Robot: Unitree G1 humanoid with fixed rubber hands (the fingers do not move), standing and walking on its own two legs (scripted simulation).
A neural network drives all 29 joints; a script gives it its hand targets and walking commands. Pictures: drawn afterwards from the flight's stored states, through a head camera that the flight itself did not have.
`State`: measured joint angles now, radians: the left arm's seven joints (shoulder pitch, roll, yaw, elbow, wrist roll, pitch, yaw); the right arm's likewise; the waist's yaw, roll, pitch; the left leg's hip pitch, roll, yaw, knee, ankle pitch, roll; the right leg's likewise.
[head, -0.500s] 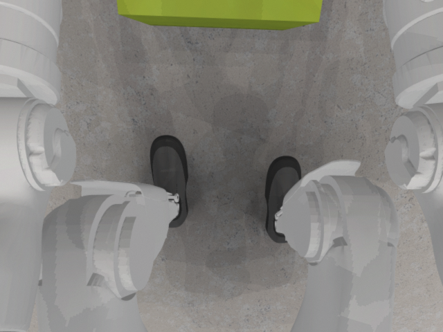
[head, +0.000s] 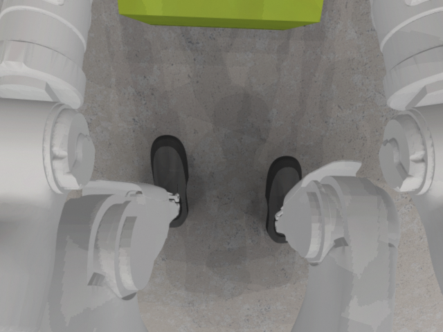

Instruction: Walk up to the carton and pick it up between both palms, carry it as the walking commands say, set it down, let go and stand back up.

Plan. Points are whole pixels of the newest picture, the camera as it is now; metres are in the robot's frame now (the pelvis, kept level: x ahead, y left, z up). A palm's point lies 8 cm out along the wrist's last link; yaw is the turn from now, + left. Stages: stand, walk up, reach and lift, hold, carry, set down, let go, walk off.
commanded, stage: reach and lift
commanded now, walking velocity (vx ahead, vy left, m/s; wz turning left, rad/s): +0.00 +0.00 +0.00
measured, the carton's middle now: out of the picture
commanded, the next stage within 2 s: none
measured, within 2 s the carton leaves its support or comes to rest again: leaves its support in 0.70 s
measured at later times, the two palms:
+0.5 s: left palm out of the picture +0.57 +0.15 -0.21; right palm out of the picture +0.57 -0.18 -0.21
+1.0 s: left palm out of the picture +0.59 +0.15 -0.18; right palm out of the picture +0.58 -0.17 -0.17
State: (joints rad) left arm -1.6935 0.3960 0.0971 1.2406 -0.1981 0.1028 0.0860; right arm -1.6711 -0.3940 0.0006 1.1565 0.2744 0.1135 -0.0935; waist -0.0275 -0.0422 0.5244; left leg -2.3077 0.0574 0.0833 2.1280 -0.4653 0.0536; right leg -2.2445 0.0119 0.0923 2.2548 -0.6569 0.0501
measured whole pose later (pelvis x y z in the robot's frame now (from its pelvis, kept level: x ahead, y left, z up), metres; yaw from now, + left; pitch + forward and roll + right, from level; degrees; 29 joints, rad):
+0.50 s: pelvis +0.00 +0.00 +0.00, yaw +0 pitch +37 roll +3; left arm -1.70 0.41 0.06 1.22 -0.20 0.14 0.06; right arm -1.67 -0.39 -0.07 1.16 0.25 0.12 -0.05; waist -0.03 -0.04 0.52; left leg -2.31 0.06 0.08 2.13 -0.47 0.06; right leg -2.24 0.01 0.09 2.26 -0.66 0.05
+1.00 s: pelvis -0.01 +0.00 +0.00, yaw +0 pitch +36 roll +2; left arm -1.69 0.43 0.00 1.05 -0.21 0.28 0.13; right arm -1.67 -0.39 -0.04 1.00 0.27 0.24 -0.15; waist -0.03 -0.04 0.53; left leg -2.30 0.06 0.08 2.13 -0.45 0.06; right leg -2.24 0.01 0.09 2.26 -0.64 0.05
